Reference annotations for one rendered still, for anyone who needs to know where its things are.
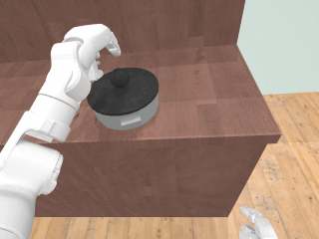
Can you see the robot left hand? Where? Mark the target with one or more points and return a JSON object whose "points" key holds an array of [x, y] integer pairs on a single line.
{"points": [[100, 37]]}

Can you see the left robot forearm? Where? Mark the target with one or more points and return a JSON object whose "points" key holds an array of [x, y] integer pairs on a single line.
{"points": [[67, 84]]}

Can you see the knob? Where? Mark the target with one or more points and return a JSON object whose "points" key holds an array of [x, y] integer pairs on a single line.
{"points": [[119, 78]]}

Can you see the robot right hand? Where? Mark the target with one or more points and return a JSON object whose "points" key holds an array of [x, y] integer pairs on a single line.
{"points": [[262, 227]]}

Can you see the lid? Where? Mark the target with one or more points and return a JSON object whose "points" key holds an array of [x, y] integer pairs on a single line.
{"points": [[108, 100]]}

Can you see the pot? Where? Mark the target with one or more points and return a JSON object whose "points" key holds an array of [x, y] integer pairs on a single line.
{"points": [[132, 120]]}

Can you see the robot left upper arm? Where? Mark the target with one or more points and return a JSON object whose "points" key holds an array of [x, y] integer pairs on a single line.
{"points": [[30, 170]]}

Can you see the table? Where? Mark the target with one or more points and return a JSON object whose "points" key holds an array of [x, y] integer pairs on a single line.
{"points": [[193, 157]]}

